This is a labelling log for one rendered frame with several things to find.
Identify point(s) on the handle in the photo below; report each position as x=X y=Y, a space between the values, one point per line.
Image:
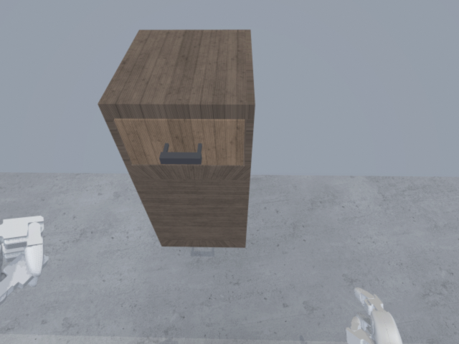
x=181 y=157

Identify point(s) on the robot left hand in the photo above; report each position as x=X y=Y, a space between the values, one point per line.
x=22 y=244

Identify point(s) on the robot right hand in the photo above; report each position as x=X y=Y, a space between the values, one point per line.
x=379 y=329

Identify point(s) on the cabinet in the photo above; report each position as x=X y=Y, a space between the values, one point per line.
x=188 y=74

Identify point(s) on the drawer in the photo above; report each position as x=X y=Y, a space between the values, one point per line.
x=222 y=139

